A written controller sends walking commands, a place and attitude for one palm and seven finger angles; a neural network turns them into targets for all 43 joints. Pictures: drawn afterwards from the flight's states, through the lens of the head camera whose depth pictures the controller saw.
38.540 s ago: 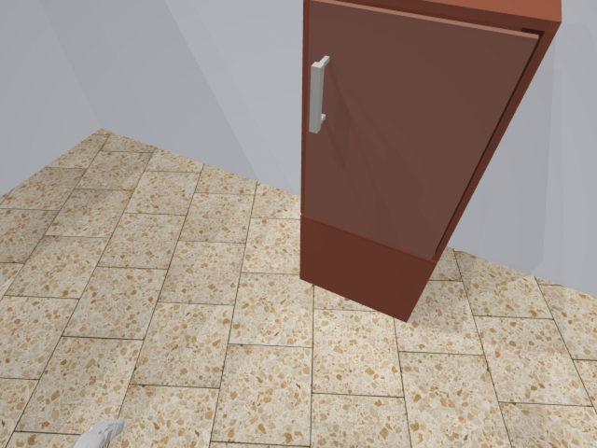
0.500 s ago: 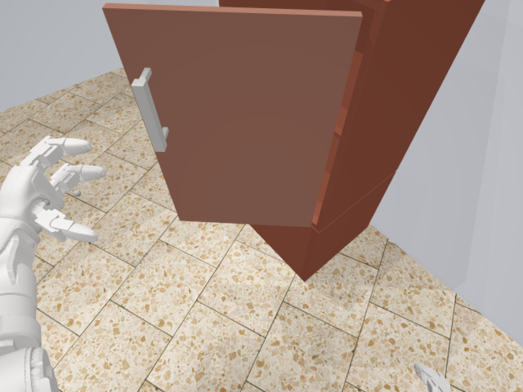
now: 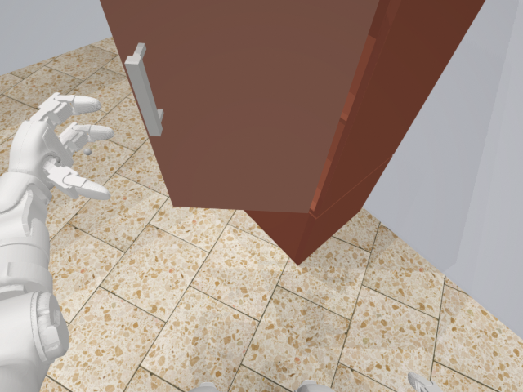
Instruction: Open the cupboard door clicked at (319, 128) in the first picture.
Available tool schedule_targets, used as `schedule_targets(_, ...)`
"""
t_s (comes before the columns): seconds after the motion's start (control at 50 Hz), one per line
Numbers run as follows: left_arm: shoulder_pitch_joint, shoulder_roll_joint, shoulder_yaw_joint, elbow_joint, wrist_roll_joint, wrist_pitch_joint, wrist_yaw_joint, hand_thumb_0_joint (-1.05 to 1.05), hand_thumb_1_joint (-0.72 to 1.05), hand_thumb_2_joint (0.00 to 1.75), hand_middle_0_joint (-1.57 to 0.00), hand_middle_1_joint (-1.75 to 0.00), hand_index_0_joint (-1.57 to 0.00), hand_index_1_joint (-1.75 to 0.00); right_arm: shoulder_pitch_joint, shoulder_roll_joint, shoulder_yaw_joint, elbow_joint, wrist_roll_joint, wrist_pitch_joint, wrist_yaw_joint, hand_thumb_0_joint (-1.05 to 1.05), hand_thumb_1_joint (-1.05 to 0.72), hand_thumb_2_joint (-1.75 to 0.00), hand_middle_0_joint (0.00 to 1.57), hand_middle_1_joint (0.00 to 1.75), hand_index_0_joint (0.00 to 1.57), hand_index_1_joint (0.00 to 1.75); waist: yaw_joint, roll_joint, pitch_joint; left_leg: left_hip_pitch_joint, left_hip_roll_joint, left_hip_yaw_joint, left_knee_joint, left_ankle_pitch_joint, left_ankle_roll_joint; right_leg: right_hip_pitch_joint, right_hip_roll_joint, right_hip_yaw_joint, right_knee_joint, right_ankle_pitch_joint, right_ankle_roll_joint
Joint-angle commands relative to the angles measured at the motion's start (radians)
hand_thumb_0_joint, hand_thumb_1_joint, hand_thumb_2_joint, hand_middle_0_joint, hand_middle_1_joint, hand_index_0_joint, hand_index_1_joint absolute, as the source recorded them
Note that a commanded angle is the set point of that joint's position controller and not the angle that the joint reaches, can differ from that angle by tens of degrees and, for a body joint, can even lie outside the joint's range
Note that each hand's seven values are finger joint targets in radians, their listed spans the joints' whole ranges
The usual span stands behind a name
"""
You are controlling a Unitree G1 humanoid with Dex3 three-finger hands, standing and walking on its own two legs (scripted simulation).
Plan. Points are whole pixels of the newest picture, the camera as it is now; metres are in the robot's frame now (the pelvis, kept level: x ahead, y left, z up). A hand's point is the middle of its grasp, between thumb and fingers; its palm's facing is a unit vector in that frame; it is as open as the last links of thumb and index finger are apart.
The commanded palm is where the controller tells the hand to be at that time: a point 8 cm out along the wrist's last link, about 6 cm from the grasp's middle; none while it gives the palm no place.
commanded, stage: move the hooked fingers beside the handle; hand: left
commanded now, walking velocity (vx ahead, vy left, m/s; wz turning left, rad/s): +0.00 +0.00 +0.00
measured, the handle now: (148, 92) +0.58 +0.19 +0.10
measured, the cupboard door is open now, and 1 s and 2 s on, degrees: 47 47 47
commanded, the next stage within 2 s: slide the fingers in behind the handle in 1.42 s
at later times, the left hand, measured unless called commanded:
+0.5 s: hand (110, 114) +0.51 +0.24 +0.11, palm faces -0.04 -1.00 +0.00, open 14.0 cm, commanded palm +0.50 +0.30 +0.10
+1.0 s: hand (110, 109) +0.53 +0.24 +0.11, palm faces -0.04 -1.00 +0.01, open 14.0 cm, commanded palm +0.51 +0.29 +0.10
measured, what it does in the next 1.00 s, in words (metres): stands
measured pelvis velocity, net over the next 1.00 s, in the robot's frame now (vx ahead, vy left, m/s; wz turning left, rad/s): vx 0.02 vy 0.00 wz -0.03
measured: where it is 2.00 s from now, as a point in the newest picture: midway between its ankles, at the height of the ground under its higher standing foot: outside the picture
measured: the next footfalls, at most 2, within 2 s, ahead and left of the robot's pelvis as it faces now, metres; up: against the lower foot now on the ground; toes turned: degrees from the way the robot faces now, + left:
none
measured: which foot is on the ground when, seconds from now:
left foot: down 0.00-1.00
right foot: down 0.00-1.00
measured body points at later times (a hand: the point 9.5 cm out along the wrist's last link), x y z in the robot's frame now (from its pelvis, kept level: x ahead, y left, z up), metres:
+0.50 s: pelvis +0.00 +0.00 -0.01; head +0.12 +0.01 +0.42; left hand +0.51 +0.29 +0.11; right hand -0.02 -0.28 -0.11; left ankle +0.00 +0.10 -0.71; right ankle +0.01 -0.13 -0.71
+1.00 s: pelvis +0.02 +0.00 -0.01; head +0.14 +0.03 +0.42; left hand +0.52 +0.30 +0.11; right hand +0.00 -0.27 -0.11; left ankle +0.00 +0.10 -0.71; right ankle +0.01 -0.13 -0.71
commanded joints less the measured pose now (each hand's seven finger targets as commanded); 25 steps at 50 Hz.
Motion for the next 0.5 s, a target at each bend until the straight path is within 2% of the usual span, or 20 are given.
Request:
schedule_targets(0.0,-0.462,0.328,0.066,-0.159,-0.013,-0.082,0.015,0.00,-0.50,0.30,-0.30,-1.20,-0.30,-1.20,0.113,-0.182,-0.070,-0.065,-0.002,-0.013,-0.006,0.00,-0.90,-0.90,0.20,0.30,0.20,0.30,-0.012,0.087,-0.391,0.251,-0.004,-0.062,-0.078,0.397,-0.006,0.115,0.040,0.013,-0.039,0.304,-0.031)
schedule_targets(0.04,-0.477,0.336,0.064,-0.130,-0.005,-0.076,0.016,0.00,-0.50,0.30,-0.30,-1.20,-0.30,-1.20,0.122,-0.184,-0.067,-0.064,-0.003,-0.002,-0.006,0.00,-0.90,-0.90,0.20,0.30,0.20,0.30,-0.016,0.101,-0.377,0.239,-0.004,-0.062,-0.075,0.394,-0.005,0.097,0.041,0.010,-0.036,0.291,-0.035)
schedule_targets(0.06,-0.503,0.326,0.048,-0.115,0.004,-0.071,0.016,0.00,-0.50,0.30,-0.30,-1.20,-0.30,-1.20,0.125,-0.182,-0.066,-0.057,-0.003,0.002,-0.006,0.00,-0.90,-0.90,0.20,0.30,0.20,0.30,-0.029,0.104,-0.375,0.239,-0.003,-0.060,-0.073,0.390,-0.003,0.086,0.040,0.013,-0.039,0.294,-0.030)
schedule_targets(0.08,-0.496,0.344,0.058,-0.088,0.013,-0.065,0.018,0.00,-0.50,0.30,-0.30,-1.20,-0.30,-1.20,0.133,-0.186,-0.067,-0.055,-0.003,0.007,-0.006,0.00,-0.90,-0.90,0.20,0.30,0.20,0.30,-0.027,0.099,-0.363,0.220,-0.003,-0.059,-0.071,0.374,-0.002,0.080,0.040,0.014,-0.039,0.285,-0.029)
schedule_targets(0.12,-0.543,0.331,0.028,-0.065,0.029,-0.060,0.025,0.00,-0.50,0.30,-0.30,-1.20,-0.30,-1.20,0.141,-0.186,-0.065,-0.049,-0.004,0.015,-0.005,0.00,-0.90,-0.90,0.20,0.30,0.20,0.30,-0.047,0.108,-0.334,0.203,-0.001,-0.063,-0.070,0.337,-0.001,0.040,0.040,0.012,-0.041,0.250,-0.028)
schedule_targets(0.14,-0.598,0.325,0.018,-0.084,0.024,-0.071,0.027,0.00,-0.50,0.30,-0.30,-1.20,-0.30,-1.20,0.147,-0.187,-0.064,-0.045,-0.007,0.018,-0.007,0.00,-0.90,-0.90,0.20,0.30,0.20,0.30,-0.057,0.101,-0.347,0.213,0.000,-0.070,-0.066,0.358,-0.002,0.045,0.043,0.010,-0.035,0.259,-0.032)
schedule_targets(0.18,-0.611,0.336,0.025,-0.080,0.032,-0.082,0.031,0.00,-0.50,0.30,-0.30,-1.20,-0.30,-1.20,0.162,-0.191,-0.068,-0.039,-0.010,0.022,-0.005,0.00,-0.90,-0.90,0.20,0.30,0.20,0.30,-0.056,0.142,-0.395,0.252,0.004,-0.076,-0.057,0.373,-0.008,0.021,0.045,0.012,-0.031,0.248,-0.031)
schedule_targets(0.22,-0.636,0.355,0.042,-0.070,0.032,-0.091,0.038,0.00,-0.50,0.30,-0.30,-1.20,-0.30,-1.20,0.175,-0.194,-0.069,-0.030,-0.013,0.028,-0.005,0.00,-0.90,-0.90,0.20,0.30,0.20,0.30,-0.063,0.118,-0.418,0.252,0.005,-0.081,-0.049,0.374,-0.006,0.021,0.046,0.012,-0.028,0.249,-0.030)
schedule_targets(0.24,-0.653,0.346,0.036,-0.070,0.023,-0.098,0.036,0.00,-0.50,0.30,-0.30,-1.20,-0.30,-1.20,0.185,-0.193,-0.069,-0.025,-0.015,0.031,-0.005,0.00,-0.90,-0.90,0.20,0.30,0.20,0.30,-0.070,0.102,-0.431,0.255,0.006,-0.083,-0.044,0.402,-0.004,0.031,0.050,0.010,-0.024,0.269,-0.030)
schedule_targets(0.28,-0.643,0.401,0.080,-0.039,0.033,-0.094,0.036,0.00,-0.50,0.30,-0.30,-1.20,-0.30,-1.20,0.199,-0.198,-0.070,-0.021,-0.017,0.041,-0.004,0.00,-0.90,-0.90,0.20,0.30,0.20,0.30,-0.060,0.103,-0.460,0.237,0.005,-0.077,-0.037,0.414,-0.003,0.056,0.049,0.016,-0.019,0.297,-0.027)
schedule_targets(0.3,-0.633,0.400,0.075,-0.022,0.039,-0.087,0.036,0.00,-0.50,0.30,-0.30,-1.20,-0.30,-1.20,0.199,-0.196,-0.068,-0.023,-0.016,0.046,-0.002,0.00,-0.90,-0.90,0.20,0.30,0.20,0.30,-0.058,0.129,-0.458,0.224,0.001,-0.068,-0.034,0.413,-0.001,0.057,0.047,0.021,-0.020,0.305,-0.026)
schedule_targets(0.32,-0.640,0.416,0.078,0.011,0.049,-0.075,0.040,0.00,-0.50,0.30,-0.30,-1.20,-0.30,-1.20,0.206,-0.198,-0.064,-0.018,-0.016,0.052,-0.002,0.00,-0.90,-0.90,0.20,0.30,0.20,0.30,-0.065,0.104,-0.428,0.188,0.001,-0.067,-0.034,0.391,0.002,0.056,0.047,0.020,-0.020,0.301,-0.024)
schedule_targets(0.34,-0.669,0.426,0.074,0.021,0.053,-0.073,0.042,0.00,-0.50,0.30,-0.30,-1.20,-0.30,-1.20,0.211,-0.197,-0.062,-0.017,-0.016,0.058,-0.004,0.00,-0.90,-0.90,0.20,0.30,0.20,0.30,-0.071,0.116,-0.409,0.169,-0.001,-0.066,-0.031,0.391,0.004,0.056,0.048,0.021,-0.019,0.302,-0.027)
schedule_targets(0.4,-0.665,0.488,0.094,0.066,0.084,-0.052,0.049,0.00,-0.50,0.30,-0.30,-1.20,-0.30,-1.20,0.226,-0.204,-0.059,-0.029,-0.016,0.072,-0.002,0.00,-0.90,-0.90,0.20,0.30,0.20,0.30,-0.075,0.098,-0.389,0.099,-0.005,-0.052,-0.026,0.341,0.013,0.073,0.048,0.033,-0.024,0.300,-0.020)
schedule_targets(0.42,-0.685,0.515,0.106,0.056,0.093,-0.054,0.053,0.00,-0.50,0.30,-0.30,-1.20,-0.30,-1.20,0.233,-0.204,-0.058,-0.032,-0.018,0.076,-0.002,0.00,-0.90,-0.90,0.20,0.30,0.20,0.30,-0.075,0.113,-0.404,0.097,-0.004,-0.051,-0.023,0.353,0.013,0.082,0.047,0.035,-0.018,0.315,-0.020)
schedule_targets(0.44,-0.695,0.508,0.103,0.047,0.088,-0.061,0.052,0.00,-0.50,0.30,-0.30,-1.20,-0.30,-1.20,0.238,-0.203,-0.058,-0.036,-0.019,0.080,-0.003,0.00,-0.90,-0.90,0.20,0.30,0.20,0.30,-0.079,0.120,-0.420,0.109,-0.005,-0.050,-0.015,0.376,0.013,0.083,0.051,0.033,-0.013,0.331,-0.024)
schedule_targets(0.46,-0.731,0.520,0.098,0.042,0.095,-0.065,0.049,0.00,-0.50,0.30,-0.30,-1.20,-0.30,-1.20,0.242,-0.205,-0.057,-0.033,-0.019,0.084,-0.002,0.00,-0.90,-0.90,0.20,0.30,0.20,0.30,-0.092,0.136,-0.432,0.118,-0.002,-0.051,-0.011,0.371,0.011,0.068,0.052,0.035,-0.015,0.325,-0.019)
schedule_targets(0.48,-0.753,0.542,0.110,0.044,0.099,-0.072,0.047,0.00,-0.50,0.30,-0.30,-1.20,-0.30,-1.20,0.252,-0.207,-0.058,-0.030,-0.021,0.086,-0.002,0.00,-0.90,-0.90,0.20,0.30,0.20,0.30,-0.095,0.128,-0.449,0.115,-0.001,-0.053,-0.003,0.372,0.013,0.075,0.054,0.038,-0.013,0.328,-0.018)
